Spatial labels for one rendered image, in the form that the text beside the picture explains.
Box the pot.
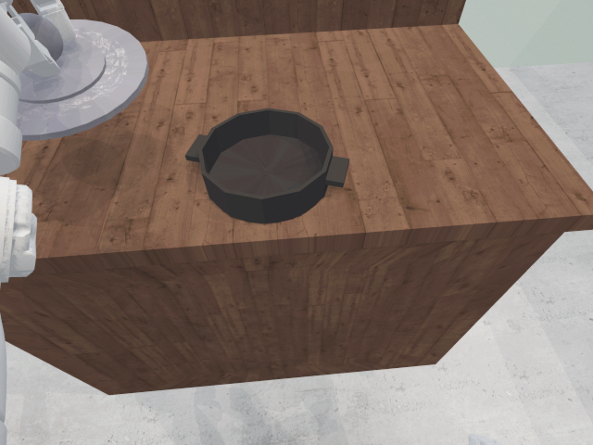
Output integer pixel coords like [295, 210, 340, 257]
[185, 108, 349, 224]

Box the robot left upper arm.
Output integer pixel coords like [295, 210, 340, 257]
[0, 177, 37, 445]

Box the left robot forearm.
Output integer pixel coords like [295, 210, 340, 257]
[0, 0, 31, 175]

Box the lid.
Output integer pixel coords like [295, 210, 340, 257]
[16, 19, 149, 141]

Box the table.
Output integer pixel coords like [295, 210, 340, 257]
[0, 0, 593, 395]

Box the knob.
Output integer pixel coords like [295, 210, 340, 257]
[19, 13, 63, 61]

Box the left robot hand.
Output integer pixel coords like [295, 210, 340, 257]
[6, 0, 76, 77]

